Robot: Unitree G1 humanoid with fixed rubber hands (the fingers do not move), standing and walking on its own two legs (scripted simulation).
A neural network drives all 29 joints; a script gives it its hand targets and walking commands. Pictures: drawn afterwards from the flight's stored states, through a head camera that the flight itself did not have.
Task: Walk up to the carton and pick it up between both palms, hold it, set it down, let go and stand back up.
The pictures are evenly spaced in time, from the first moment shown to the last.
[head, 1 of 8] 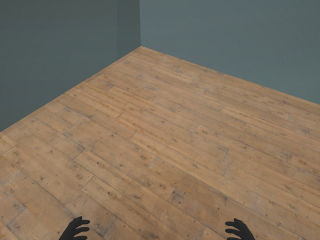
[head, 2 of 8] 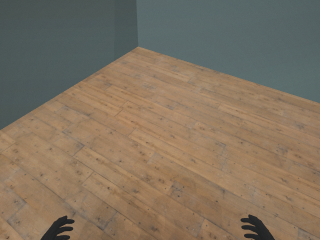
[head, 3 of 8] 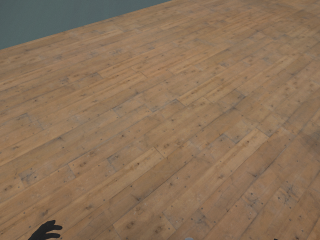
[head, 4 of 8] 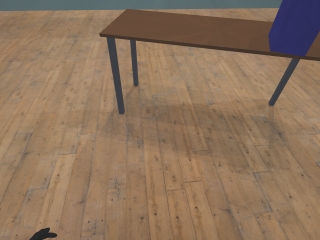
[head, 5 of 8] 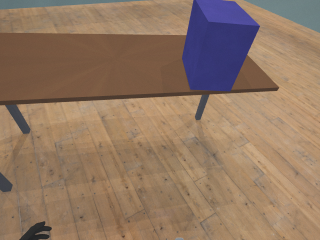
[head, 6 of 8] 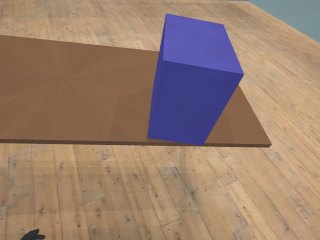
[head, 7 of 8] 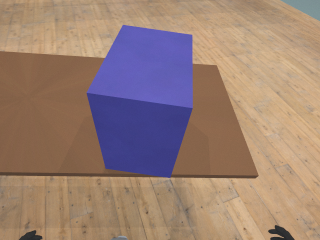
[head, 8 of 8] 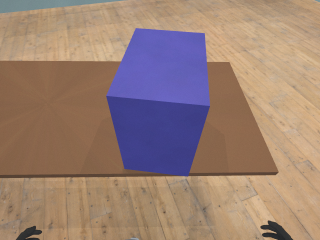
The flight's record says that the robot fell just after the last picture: no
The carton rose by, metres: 0.00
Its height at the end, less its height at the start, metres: +0.00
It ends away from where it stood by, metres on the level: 0.00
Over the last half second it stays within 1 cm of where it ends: yes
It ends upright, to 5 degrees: yes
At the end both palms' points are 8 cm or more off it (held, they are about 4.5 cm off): yes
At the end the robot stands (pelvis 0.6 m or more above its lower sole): yes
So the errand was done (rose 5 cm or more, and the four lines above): no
